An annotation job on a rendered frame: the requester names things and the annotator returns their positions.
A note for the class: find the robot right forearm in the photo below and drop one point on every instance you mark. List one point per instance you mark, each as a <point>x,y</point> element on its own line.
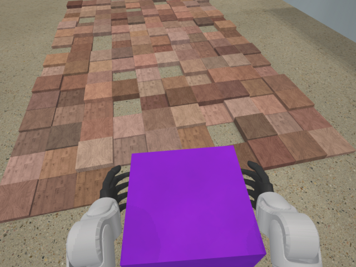
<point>294,238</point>

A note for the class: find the robot left forearm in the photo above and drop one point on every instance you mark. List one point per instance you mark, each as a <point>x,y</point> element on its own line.
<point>90,241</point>

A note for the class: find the robot left hand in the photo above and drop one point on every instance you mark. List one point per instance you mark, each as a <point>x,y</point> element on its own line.
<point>109,188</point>

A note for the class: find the carton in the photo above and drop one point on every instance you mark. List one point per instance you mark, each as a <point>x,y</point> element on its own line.
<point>189,208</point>

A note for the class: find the robot right hand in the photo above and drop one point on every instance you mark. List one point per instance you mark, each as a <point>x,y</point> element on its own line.
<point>261,183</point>

